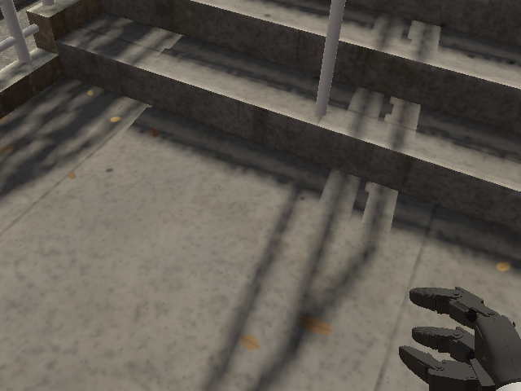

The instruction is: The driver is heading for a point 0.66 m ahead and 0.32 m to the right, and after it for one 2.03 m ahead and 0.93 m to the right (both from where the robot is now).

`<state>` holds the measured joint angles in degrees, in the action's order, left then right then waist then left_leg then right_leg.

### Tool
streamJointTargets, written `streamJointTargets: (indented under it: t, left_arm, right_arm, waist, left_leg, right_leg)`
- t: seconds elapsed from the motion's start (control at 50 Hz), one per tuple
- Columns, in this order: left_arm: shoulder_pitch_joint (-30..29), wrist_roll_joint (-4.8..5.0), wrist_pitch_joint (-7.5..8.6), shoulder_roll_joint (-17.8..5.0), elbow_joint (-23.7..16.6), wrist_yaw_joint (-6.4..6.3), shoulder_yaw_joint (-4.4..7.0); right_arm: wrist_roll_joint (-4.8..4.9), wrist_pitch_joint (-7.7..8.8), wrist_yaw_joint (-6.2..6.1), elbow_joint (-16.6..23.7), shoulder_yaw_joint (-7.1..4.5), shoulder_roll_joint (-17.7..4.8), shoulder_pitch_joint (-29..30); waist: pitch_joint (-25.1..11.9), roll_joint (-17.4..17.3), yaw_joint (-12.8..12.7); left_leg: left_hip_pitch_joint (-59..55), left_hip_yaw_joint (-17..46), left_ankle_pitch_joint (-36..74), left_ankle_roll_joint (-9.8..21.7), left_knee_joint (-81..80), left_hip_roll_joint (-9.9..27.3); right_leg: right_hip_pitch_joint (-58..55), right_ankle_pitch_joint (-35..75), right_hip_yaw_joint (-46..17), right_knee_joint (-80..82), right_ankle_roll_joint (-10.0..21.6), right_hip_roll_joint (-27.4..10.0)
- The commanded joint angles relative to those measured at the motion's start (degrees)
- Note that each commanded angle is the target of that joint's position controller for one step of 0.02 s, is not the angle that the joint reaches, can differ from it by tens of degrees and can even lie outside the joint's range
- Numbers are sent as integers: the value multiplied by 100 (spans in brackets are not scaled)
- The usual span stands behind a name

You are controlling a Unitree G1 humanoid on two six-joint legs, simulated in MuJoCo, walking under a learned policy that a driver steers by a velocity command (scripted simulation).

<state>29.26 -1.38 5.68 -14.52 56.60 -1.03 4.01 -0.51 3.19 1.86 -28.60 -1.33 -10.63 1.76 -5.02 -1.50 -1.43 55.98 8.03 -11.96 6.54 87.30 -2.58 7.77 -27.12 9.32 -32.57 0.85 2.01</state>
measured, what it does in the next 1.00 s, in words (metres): walks ahead, turning right: left foot, then right foot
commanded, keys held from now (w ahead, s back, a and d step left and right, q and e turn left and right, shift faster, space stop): w+e+shift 0.58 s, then e+shift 0.40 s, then shift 0.02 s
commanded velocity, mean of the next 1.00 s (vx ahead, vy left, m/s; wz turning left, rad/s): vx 0.77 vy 0.00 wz -0.72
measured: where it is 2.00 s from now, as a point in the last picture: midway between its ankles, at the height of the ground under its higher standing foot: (332, 261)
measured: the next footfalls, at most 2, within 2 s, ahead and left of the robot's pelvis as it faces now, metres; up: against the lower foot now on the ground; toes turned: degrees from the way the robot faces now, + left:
left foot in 0.16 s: +0.34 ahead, +0.10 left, +0.00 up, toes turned -5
right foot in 0.56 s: +0.78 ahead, -0.17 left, +0.00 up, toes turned -27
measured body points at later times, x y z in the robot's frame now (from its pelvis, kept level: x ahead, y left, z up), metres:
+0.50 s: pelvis +0.51 -0.04 -0.01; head +0.54 -0.05 +0.44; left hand +0.81 +0.11 -0.07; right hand +0.37 -0.29 -0.13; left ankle +0.30 +0.11 -0.71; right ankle +0.69 -0.18 -0.66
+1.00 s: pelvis +0.91 -0.18 -0.01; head +0.94 -0.21 +0.44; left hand +1.16 +0.01 -0.12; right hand +0.91 -0.51 -0.07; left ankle +1.10 -0.21 -0.72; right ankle +0.76 -0.15 -0.67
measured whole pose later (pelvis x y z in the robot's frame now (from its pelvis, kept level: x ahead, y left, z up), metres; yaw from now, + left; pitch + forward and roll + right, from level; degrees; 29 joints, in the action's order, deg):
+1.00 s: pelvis +0.91 -0.18 -0.01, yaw -48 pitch +1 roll +0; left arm 19.7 0.2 0.1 -20.4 42.9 -0.9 5.9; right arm -2.4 4.7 -2.4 -34.6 0.9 -15.0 -2.2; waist 4.8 0.6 -5.2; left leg 30.9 3.3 -3.1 0.8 31.8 -1.4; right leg 16.3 -33.4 -10.3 -59.2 2.8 12.2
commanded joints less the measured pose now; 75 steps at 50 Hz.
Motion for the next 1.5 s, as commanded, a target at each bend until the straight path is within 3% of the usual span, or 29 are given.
streamJointTargets:
  t: [0.02,0.1,0.14,0.16,0.18,0.2,0.28,0.44,0.5,0.56,0.58,0.6,0.62,0.66,0.7,0.82,0.92,0.94,0.96,0.98,1.0,1.04,1.1,1.28,1.3,1.32,1.34,1.46,1.5]
  left_arm:
    - [-1099,202,311,-487,-732,-14,-52]
    - [-68,40,254,-1147,-591,81,112]
    - [-266,53,141,-1385,-640,50,183]
    - [-409,36,109,-1099,-839,36,149]
    - [-116,18,115,82,-1253,61,-81]
    - [26,309,119,-242,-1466,24,-20]
    - [-873,88,-152,-210,-1591,231,-43]
    - [-2353,-53,-452,-124,-2310,523,-238]
    - [-1957,3,-398,-307,-2144,564,-219]
    - [955,43,-385,-1191,-1278,357,228]
    - [448,231,-495,-1463,-1282,249,399]
    - [-323,-77,-527,-2121,-1656,239,455]
    - [-498,-24,-575,-1986,-1964,164,511]
    - [-728,34,-476,-1265,-1739,46,311]
    - [-934,141,-330,-1065,-1708,79,213]
    - [-1124,176,-368,-1203,-1510,134,250]
    - [-1091,97,-495,-1260,-1585,50,351]
    - [-1262,122,-454,-1173,-1678,63,322]
    - [-1045,197,-428,-640,-1907,60,188]
    - [-310,224,-432,-511,-1986,-47,133]
    - [231,127,-476,-712,-1912,-58,122]
    - [-699,-129,-681,-971,-1821,75,165]
    - [-889,-40,-901,-731,-1917,220,78]
    - [-1062,-34,-964,-607,-1984,198,-170]
    - [-1127,-64,-905,-692,-2028,201,-190]
    - [-1214,-158,-852,-1102,-2210,158,-148]
    - [-1804,-137,-847,-1040,-2293,82,-114]
    - [-2436,-40,-544,-206,-2263,3,-349]
    - [-2258,39,-621,-618,-2233,-51,-186]
  right_arm:
    - [-43,-35,199,184,-62,-497,-306]
    - [-127,51,242,11,-90,-433,-7]
    - [-192,171,-24,-349,-309,-862,-1614]
    - [-355,244,-170,-549,-458,-1273,-2522]
    - [-552,341,-233,-596,-493,-1727,-2615]
    - [-462,335,-219,-573,-492,-1586,-2625]
    - [-218,446,-182,-1077,-239,-599,-2136]
    - [-53,588,-235,-1643,-166,-741,-1866]
    - [-14,629,-340,-1646,-311,-1497,-2230]
    - [-106,293,-412,-1350,-474,-1854,-1528]
    - [-170,296,-307,-1322,-348,-1187,-1319]
    - [-18,348,-275,-631,-146,-725,-2448]
    - [-44,467,-275,-535,-87,-999,-2264]
    - [-143,549,-262,-461,-63,-1089,-1550]
    - [-282,235,-290,-482,-27,-1021,-1591]
    - [-154,-19,-318,-215,167,-729,-737]
    - [-118,105,-392,-408,98,-973,-1012]
    - [-159,197,-439,-625,37,-1097,-1710]
    - [-212,271,-491,-708,-37,-1471,-2282]
    - [-263,188,-481,-527,-10,-1459,-2319]
    - [-172,148,-500,-579,-180,-1561,-1993]
    - [-76,22,-595,-387,7,-765,-1182]
    - [-124,-138,-540,-725,-58,-1012,-1276]
    - [-59,-364,-302,-1040,-225,-1280,-1570]
    - [-86,-393,-294,-1100,-217,-1171,-1798]
    - [-46,-385,-251,-872,-96,-685,-1894]
    - [109,-254,-390,-670,-242,-1156,-873]
    - [15,-227,-349,-1276,-152,-766,-1767]
    - [100,-194,-283,-1076,-165,-947,-1428]
  waist:
    - [1204,-355,661]
    - [369,614,215]
    - [-523,1047,1225]
    - [-1121,1039,1557]
    - [-1612,-433,888]
    - [-2278,-790,831]
    - [-112,21,283]
    - [1329,-93,-218]
    - [860,-327,-408]
    - [-629,-208,-1882]
    - [-97,1163,-1474]
    - [-1055,2113,-169]
    - [-1791,1179,-491]
    - [63,-373,-27]
    - [631,-615,318]
    - [102,168,205]
    - [-77,491,189]
    - [-233,467,537]
    - [-799,-447,605]
    - [-1414,-845,161]
    - [-2137,-1222,-39]
    - [-1168,-215,51]
    - [-184,-475,-67]
    - [129,-788,-189]
    - [326,-297,-162]
    - [168,1318,-87]
    - [593,1244,-154]
    - [351,766,293]
    - [295,776,140]
  left_leg:
    - [-2325,-827,1378,-132,-3022,545]
    - [-3621,-1480,493,74,-4873,-279]
    - [-5610,-1203,392,95,-5802,-240]
    - [-7225,-423,-129,121,-5371,622]
    - [-8225,1827,94,115,-5248,2350]
    - [-8177,3680,410,440,-6292,2881]
    - [-5978,773,1374,183,-6808,1843]
    - [-4431,-2163,3085,-383,-8210,1046]
    - [-5084,-2309,6828,-575,-7131,1279]
    - [-4514,-2044,6446,-508,-2680,1234]
    - [-2925,-1943,-111,-613,-71,-72]
    - [-1101,-982,-1741,-847,1765,-291]
    - [-629,-294,-1376,-781,1757,-132]
    - [-874,-240,-962,-742,317,400]
    - [-1696,-297,-1101,-925,-459,619]
    - [-3361,-813,860,-833,-4346,102]
    - [-4582,-570,1992,-701,-6141,-322]
    - [-5371,-360,2583,-547,-6411,59]
    - [-6584,827,4810,-179,-6010,1661]
    - [-6909,2149,7334,391,-5561,3199]
    - [-6946,3099,6257,1276,-5741,3659]
    - [-5361,1996,2435,908,-6530,2430]
    - [-4064,365,2217,422,-6925,1550]
    - [-2885,-208,-443,129,-6964,1325]
    - [-2492,-395,-855,-203,-6645,1154]
    - [-1934,-1076,-1469,-645,-5277,541]
    - [-2513,-639,-1582,-799,-4291,532]
    - [-3501,-633,-793,-1165,-4329,638]
    - [-3323,-884,-820,-1101,-4781,477]
  right_leg:
    - [2082,1577,-1002,3375,802,-894]
    - [-576,6381,-876,2355,974,-1077]
    - [-328,7207,-806,-501,686,-1087]
    - [1084,5138,-1011,-2262,655,-852]
    - [2702,-68,-1251,-4215,605,-263]
    - [3369,346,-1571,-5178,634,-144]
    - [3771,1208,-1372,-4627,579,-779]
    - [3103,2760,-363,-2121,566,-743]
    - [1715,3001,285,-1432,845,19]
    - [-1584,2602,-347,-734,1311,368]
    - [-2071,2461,-1247,-432,1473,5]
    - [-3376,3883,-4099,-122,2624,-1360]
    - [-3553,2370,-5543,1135,2976,-1722]
    - [-1268,3168,-4858,1593,2364,-1478]
    - [399,5391,-3708,1425,2124,-1109]
    - [1211,6371,-2189,850,997,346]
    - [889,4802,-2904,-668,208,533]
    - [1156,4258,-2801,-1572,59,632]
    - [1934,597,-2205,-3203,-38,943]
    - [2385,-1821,-1682,-4191,-26,1046]
    - [2643,-1220,-1554,-5115,-71,620]
    - [2519,-162,-1459,-4760,-111,215]
    - [1865,-52,-1234,-3646,-224,174]
    - [-412,832,-782,335,385,307]
    - [-657,897,-1280,975,510,-19]
    - [-763,-131,-3453,1962,887,-1694]
    - [1145,-36,-3671,1992,1601,-2119]
    - [946,2765,-1953,1177,1008,-1066]
    - [403,3521,-1966,755,1112,-1212]
Velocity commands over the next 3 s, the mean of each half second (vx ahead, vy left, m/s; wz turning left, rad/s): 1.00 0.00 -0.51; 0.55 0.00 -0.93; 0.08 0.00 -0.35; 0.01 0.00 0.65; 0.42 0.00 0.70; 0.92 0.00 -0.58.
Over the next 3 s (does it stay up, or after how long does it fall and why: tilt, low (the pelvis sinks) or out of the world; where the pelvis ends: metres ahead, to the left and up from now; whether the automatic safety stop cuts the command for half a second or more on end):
stays up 1.24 -0.21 0.02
